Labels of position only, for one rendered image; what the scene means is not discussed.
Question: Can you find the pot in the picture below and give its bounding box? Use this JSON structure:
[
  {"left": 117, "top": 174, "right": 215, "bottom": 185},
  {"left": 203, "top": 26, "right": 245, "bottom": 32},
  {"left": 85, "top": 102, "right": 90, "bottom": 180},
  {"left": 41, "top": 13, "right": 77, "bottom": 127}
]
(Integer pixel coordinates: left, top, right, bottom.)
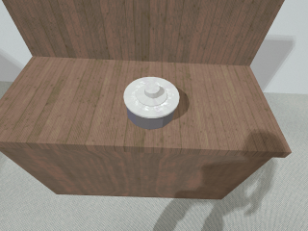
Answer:
[{"left": 126, "top": 107, "right": 175, "bottom": 130}]

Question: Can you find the knob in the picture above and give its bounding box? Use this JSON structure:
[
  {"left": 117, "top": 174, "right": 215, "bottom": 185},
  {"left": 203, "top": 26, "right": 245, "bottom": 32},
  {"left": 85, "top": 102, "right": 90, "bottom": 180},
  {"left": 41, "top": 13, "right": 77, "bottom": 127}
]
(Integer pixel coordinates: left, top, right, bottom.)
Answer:
[{"left": 144, "top": 83, "right": 160, "bottom": 98}]

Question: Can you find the table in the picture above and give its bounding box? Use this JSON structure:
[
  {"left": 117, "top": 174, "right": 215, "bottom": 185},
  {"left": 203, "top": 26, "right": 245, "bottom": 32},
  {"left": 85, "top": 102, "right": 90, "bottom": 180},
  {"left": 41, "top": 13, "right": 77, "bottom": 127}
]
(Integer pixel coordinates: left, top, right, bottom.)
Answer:
[{"left": 0, "top": 0, "right": 292, "bottom": 200}]

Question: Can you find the lid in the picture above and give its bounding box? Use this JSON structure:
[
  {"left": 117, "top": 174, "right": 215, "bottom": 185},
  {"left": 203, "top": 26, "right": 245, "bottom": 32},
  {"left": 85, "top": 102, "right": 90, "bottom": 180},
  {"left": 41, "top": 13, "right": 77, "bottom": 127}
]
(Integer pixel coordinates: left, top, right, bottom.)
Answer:
[{"left": 123, "top": 77, "right": 180, "bottom": 118}]

